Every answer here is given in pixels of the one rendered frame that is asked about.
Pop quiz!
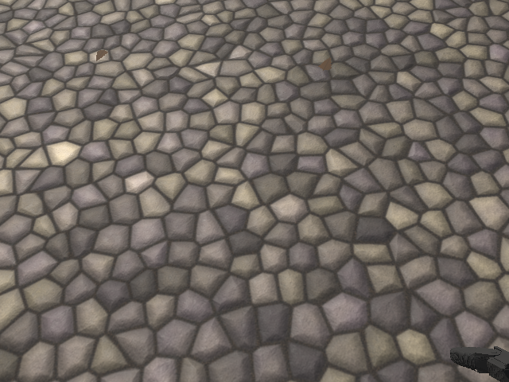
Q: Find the right robot hand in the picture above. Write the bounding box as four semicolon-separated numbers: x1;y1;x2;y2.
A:
450;346;509;382

